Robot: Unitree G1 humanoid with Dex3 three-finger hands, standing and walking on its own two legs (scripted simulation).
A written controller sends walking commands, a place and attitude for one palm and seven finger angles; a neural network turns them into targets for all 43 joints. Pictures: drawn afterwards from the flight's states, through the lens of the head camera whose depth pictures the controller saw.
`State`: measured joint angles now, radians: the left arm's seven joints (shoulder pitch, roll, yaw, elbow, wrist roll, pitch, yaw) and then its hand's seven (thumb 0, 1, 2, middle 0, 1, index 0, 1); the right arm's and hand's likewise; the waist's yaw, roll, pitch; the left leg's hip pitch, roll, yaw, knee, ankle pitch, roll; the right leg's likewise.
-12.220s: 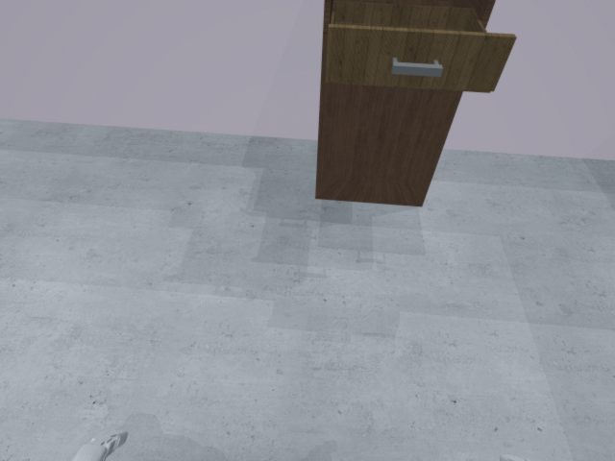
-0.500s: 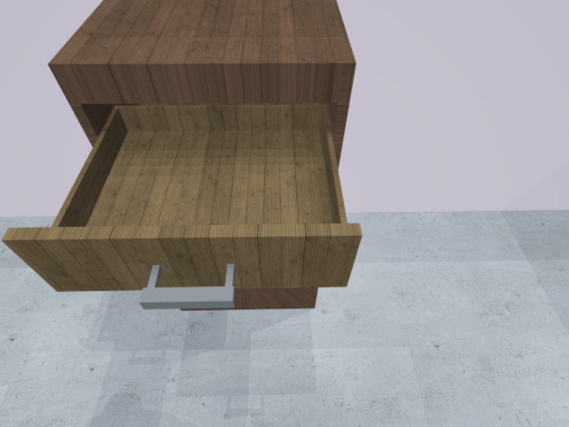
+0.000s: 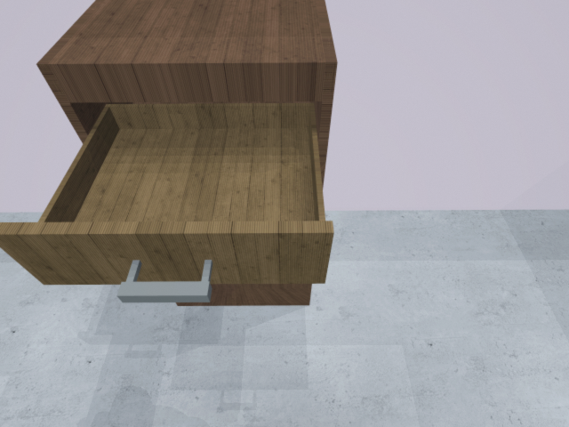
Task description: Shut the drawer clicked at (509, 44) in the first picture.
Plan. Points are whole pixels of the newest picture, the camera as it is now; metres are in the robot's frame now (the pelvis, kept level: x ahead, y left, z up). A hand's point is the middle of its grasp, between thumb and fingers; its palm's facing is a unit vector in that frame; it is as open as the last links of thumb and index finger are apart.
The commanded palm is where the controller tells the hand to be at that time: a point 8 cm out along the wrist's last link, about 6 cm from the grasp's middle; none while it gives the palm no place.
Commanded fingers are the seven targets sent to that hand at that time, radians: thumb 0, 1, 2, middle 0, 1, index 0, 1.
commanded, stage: look again from close up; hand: left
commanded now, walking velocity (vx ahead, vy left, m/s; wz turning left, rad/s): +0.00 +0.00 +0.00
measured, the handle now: (168, 279) +0.30 +0.19 +0.04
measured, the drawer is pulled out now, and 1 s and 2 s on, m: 0.30 0.29 0.29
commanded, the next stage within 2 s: raise the hand and make a fist in 0.12 s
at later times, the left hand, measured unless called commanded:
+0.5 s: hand (179, 380) +0.18 +0.15 -0.01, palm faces +0.22 -0.97 -0.01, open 7.0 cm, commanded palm +0.09 +0.20 -0.03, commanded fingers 0.00 0.90 0.90 -0.50 -0.62 -0.50 -0.62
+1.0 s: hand (168, 384) +0.17 +0.15 +0.03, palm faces +0.07 -1.00 -0.04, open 4.1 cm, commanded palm +0.10 +0.21 +0.04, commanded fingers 0.00 0.90 0.90 -1.00 -1.17 -1.00 -1.17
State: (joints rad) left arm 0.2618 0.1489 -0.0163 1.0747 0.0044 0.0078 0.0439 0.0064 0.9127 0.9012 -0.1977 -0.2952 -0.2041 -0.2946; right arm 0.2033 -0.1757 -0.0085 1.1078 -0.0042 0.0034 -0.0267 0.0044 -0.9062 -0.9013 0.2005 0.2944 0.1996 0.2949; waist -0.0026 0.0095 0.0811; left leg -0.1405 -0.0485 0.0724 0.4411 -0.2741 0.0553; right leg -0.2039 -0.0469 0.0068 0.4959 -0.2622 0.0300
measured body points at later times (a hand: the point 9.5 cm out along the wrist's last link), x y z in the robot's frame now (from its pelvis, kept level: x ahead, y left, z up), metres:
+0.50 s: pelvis -0.02 -0.04 -0.03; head -0.02 -0.04 +0.42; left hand +0.16 +0.20 +0.00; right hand +0.15 -0.29 -0.10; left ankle -0.02 +0.08 -0.74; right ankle +0.00 -0.14 -0.74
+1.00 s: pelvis -0.01 -0.04 -0.04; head +0.02 -0.05 +0.40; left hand +0.16 +0.21 +0.04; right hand +0.17 -0.25 -0.12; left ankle -0.02 +0.08 -0.74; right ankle +0.00 -0.14 -0.74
